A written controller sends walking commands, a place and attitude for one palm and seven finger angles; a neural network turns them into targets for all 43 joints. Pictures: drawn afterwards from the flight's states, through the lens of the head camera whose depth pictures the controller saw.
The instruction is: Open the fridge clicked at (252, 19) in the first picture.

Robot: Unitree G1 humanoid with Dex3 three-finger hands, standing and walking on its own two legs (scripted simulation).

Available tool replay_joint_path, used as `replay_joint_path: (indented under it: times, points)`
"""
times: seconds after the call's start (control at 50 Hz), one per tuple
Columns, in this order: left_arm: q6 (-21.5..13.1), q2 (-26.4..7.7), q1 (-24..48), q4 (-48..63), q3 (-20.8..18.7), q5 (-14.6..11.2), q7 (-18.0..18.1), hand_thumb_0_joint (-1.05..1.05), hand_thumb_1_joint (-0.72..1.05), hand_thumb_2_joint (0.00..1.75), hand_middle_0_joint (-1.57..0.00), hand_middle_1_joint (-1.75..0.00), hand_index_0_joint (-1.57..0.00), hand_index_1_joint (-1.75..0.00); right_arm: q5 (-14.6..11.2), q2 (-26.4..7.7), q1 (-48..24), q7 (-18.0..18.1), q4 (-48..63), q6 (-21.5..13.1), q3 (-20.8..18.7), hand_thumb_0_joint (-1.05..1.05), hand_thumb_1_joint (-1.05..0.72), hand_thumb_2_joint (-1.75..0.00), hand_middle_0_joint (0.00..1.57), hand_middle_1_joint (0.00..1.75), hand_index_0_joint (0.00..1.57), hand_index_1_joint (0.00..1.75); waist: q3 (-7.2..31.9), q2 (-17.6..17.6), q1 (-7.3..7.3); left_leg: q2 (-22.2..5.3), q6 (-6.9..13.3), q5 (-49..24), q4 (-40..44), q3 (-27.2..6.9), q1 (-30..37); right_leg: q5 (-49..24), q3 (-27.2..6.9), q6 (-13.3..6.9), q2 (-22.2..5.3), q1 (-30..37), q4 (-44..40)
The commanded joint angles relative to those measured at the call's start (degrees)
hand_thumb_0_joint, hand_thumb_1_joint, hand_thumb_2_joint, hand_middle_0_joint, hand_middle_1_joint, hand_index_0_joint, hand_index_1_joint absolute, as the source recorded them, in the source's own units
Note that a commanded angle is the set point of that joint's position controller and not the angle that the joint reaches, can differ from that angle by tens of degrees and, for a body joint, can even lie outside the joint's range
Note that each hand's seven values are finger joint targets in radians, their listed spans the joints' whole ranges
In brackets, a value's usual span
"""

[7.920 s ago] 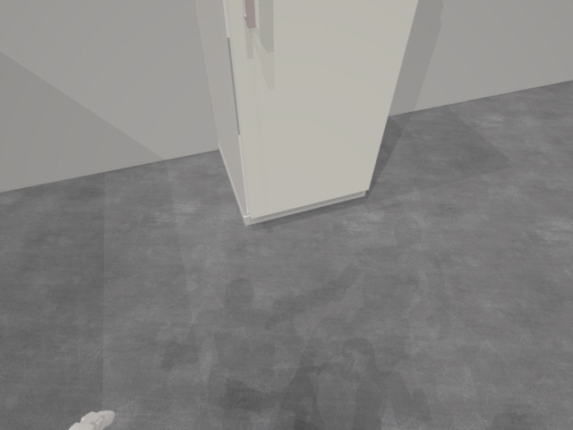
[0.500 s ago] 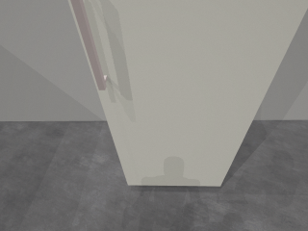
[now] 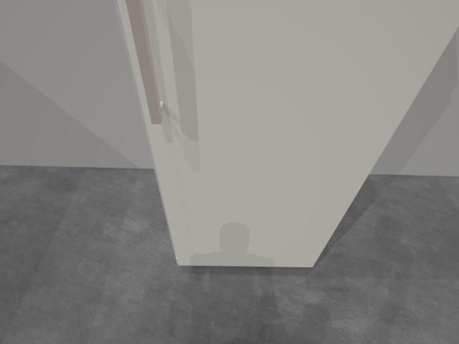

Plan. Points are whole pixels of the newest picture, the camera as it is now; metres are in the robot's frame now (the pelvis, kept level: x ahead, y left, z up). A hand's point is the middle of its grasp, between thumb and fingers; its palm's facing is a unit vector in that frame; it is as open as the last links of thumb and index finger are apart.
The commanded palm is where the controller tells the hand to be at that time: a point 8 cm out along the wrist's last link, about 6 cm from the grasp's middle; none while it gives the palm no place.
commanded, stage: come to a stop and stand still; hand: left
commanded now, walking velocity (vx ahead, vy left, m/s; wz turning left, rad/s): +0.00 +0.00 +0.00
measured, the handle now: (146, 43) +0.52 +0.18 +0.27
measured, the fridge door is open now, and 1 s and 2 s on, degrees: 0 0 0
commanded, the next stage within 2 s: look again from close up in 1.00 s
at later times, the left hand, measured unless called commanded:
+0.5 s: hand out of the picture +0.02 +0.18 -0.17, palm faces +0.04 -0.99 -0.16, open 7.4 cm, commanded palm none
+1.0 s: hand out of the picture +0.09 +0.20 -0.17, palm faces +0.01 -0.98 -0.20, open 7.3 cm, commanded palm none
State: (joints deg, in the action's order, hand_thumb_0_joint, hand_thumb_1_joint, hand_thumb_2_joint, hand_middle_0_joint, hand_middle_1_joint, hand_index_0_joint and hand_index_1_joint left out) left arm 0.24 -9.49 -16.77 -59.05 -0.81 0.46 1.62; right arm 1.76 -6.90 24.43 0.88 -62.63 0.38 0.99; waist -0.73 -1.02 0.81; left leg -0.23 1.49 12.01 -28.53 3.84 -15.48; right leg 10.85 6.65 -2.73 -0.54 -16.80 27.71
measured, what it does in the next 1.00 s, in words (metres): shifts its weight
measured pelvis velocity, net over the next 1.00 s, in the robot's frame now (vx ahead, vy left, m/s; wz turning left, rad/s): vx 0.06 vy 0.02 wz -0.01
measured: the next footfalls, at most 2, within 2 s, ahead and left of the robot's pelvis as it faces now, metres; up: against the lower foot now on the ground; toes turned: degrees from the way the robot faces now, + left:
none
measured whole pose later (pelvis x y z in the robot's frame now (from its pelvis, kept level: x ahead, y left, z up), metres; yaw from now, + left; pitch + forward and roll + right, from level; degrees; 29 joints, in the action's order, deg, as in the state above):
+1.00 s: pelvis +0.06 +0.02 +0.01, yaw -1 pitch -1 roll +0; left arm -0.8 -9.9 -13.5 -62.5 0.2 0.6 1.9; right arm 1.0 -8.9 14.7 1.8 -64.9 -1.7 1.3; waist -2.3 -0.7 -0.4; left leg 1.6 2.7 14.9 -22.9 4.9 -7.1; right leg 13.6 5.0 -0.4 -1.7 -9.9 24.6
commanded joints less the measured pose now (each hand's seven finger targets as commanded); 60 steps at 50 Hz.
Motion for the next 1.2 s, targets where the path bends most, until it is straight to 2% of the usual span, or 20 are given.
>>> replay_joint_path:
  times: [0.0, 0.14, 0.2, 0.26, 0.3, 0.4, 0.48, 0.58, 0.64, 0.68, 0.74, 0.8, 1.18]
  points:
    - [-1.2, -4.2, -3.4, 1.4, -0.5, 0.3, 0.3, 0.00, 0.90, 0.90, -0.20, -0.30, -0.20, -0.30, -0.5, -5.6, 0.0, 0.3, 2.7, -1.6, -1.3, 0.00, -0.90, -0.90, 0.20, 0.30, 0.20, 0.30, -3.9, 2.9, -1.32, -5.6, 1.2, 13.6, 11.2, -8.8, -8.9, 12.9, -8.9, -0.4, -5.9, 4.5, -7.1]
    - [-1.4, -2.9, -5.0, -0.5, 0.1, 0.6, 0.3, 0.00, 0.90, 0.90, -0.20, -0.30, -0.20, -0.30, -0.7, -6.0, -1.6, 0.5, 2.6, -1.6, -1.5, 0.00, -0.90, -0.90, 0.20, 0.30, 0.20, 0.30, -4.7, 2.5, -0.92, -6.1, 1.4, 14.4, 12.6, -9.5, -6.6, 10.1, -8.3, 0.1, -5.4, 2.6, -6.6]
    - [-1.7, -2.6, -5.6, -1.0, 0.3, 0.6, 0.4, 0.00, 0.90, 0.90, -0.20, -0.30, -0.20, -0.30, -0.9, -5.8, -2.6, 0.5, 2.7, -2.0, -1.5, 0.00, -0.90, -0.90, 0.20, 0.30, 0.20, 0.30, -4.1, 2.3, -0.94, -6.2, 1.5, 11.3, 12.2, -9.0, -4.9, 6.3, -8.3, 0.3, -5.6, 3.4, -6.5]
    - [-1.9, -2.5, -5.4, -1.7, 0.5, 0.7, 0.4, 0.00, 0.90, 0.90, -0.20, -0.30, -0.20, -0.30, -1.0, -5.8, -3.1, 0.6, 2.0, -2.1, -1.4, 0.00, -0.90, -0.90, 0.20, 0.30, 0.20, 0.30, -4.3, 0.3, -0.69, -6.1, 1.4, 7.8, 12.0, -8.6, -2.8, 4.8, -8.4, 0.3, -5.8, 2.9, -6.8]
    - [-2.0, -2.5, -5.3, -1.9, 0.5, 0.6, 0.5, 0.00, 0.90, 0.90, -0.20, -0.30, -0.20, -0.30, -1.0, -6.2, -3.7, 0.6, 1.9, -2.4, -1.2, 0.00, -0.90, -0.90, 0.20, 0.30, 0.20, 0.30, -3.6, 1.4, -0.76, -6.2, 1.4, 5.6, 12.1, -8.4, -1.9, 2.7, -8.0, 0.5, -6.0, 3.9, -6.3]
    - [-2.1, -3.3, -5.0, -2.5, 0.5, 0.5, 0.5, 0.00, 0.90, 0.90, -0.20, -0.30, -0.20, -0.30, -1.1, -6.7, -4.9, 0.8, 1.5, -2.8, -1.1, 0.00, -0.90, -0.90, 0.20, 0.30, 0.20, 0.30, -1.5, 0.8, -1.03, -6.1, 1.4, -2.0, 10.8, -7.4, 0.8, -1.6, -7.7, 0.7, -6.4, 6.3, -6.0]
    - [-2.0, -3.8, -4.2, -2.6, 0.5, 0.5, 0.5, 0.00, 0.90, 0.90, -0.20, -0.30, -0.20, -0.30, -1.1, -7.1, -5.8, 0.9, 1.1, -2.9, -1.1, 0.00, -0.90, -0.90, 0.20, 0.30, 0.20, 0.30, -1.4, 1.6, -1.20, -6.2, 1.3, -6.0, 10.3, -6.9, 2.1, -4.1, -7.5, 0.8, -6.5, 7.3, -5.7]
    - [-1.9, -4.3, -3.0, -2.5, 0.4, 0.5, 0.5, 0.00, 0.90, 0.90, -0.20, -0.30, -0.20, -0.30, -1.1, -7.5, -6.4, 1.0, 0.6, -2.9, -1.0, 0.00, -0.90, -0.90, 0.20, 0.30, 0.20, 0.30, -1.8, 0.8, -1.31, -6.3, 1.3, -8.0, 10.2, -6.8, 2.7, -5.6, -7.4, 0.8, -6.7, 8.1, -5.6]
    - [-1.7, -4.7, -2.4, -2.6, 0.5, 0.4, 0.5, 0.00, 0.90, 0.90, -0.20, -0.30, -0.20, -0.30, -1.0, -7.6, -6.7, 1.0, 0.3, -2.9, -1.0, 0.00, -0.90, -0.90, 0.20, 0.30, 0.20, 0.30, -1.9, 1.5, -1.29, -6.4, 1.2, -8.1, 10.6, -6.6, 3.2, -5.2, -7.3, 0.8, -6.7, 8.1, -5.8]
    - [-1.8, -5.1, -2.3, -2.5, 0.3, 0.4, 0.5, 0.00, 0.90, 0.90, -0.20, -0.30, -0.20, -0.30, -1.0, -7.9, -6.7, 1.0, 0.1, -3.0, -1.0, 0.00, -0.90, -0.90, 0.20, 0.30, 0.20, 0.30, -0.8, 1.2, -1.43, -6.4, 1.2, -10.7, 9.9, -6.3, 4.0, -7.7, -7.2, 0.7, -6.9, 9.2, -5.3]
    - [-1.7, -5.5, -1.4, -2.2, 0.3, 0.3, 0.5, 0.00, 0.90, 0.90, -0.20, -0.30, -0.20, -0.30, -1.0, -8.1, -6.9, 1.0, 0.0, -2.9, -0.9, 0.00, -0.90, -0.90, 0.20, 0.30, 0.20, 0.30, -1.5, 1.2, -1.35, -6.4, 1.1, -9.3, 10.4, -6.5, 3.8, -6.3, -7.4, 0.7, -6.8, 9.1, -5.7]
    - [-1.7, -5.9, -0.9, -2.0, 0.2, 0.3, 0.5, 0.00, 0.90, 0.90, -0.20, -0.30, -0.20, -0.30, -1.0, -8.2, -6.9, 1.0, -0.2, -2.9, -1.0, 0.00, -0.90, -0.90, 0.20, 0.30, 0.20, 0.30, -1.3, 0.3, -1.44, -6.4, 1.1, -10.5, 10.1, -6.5, 4.0, -7.9, -7.3, 0.6, -7.0, 9.8, -5.6]
    - [-1.7, -6.0, -1.2, -2.6, 0.2, 0.3, 0.5, 0.00, 0.90, 0.90, -0.20, -0.30, -0.20, -0.30, -1.1, -8.2, -6.9, 1.2, -1.1, -2.9, -1.0, 0.00, -0.90, -0.90, 0.20, 0.30, 0.20, 0.30, -1.2, 1.5, -1.32, -6.4, 1.0, -11.4, 10.3, -6.3, 5.8, -8.6, -7.4, 0.4, -7.0, 10.0, -6.3]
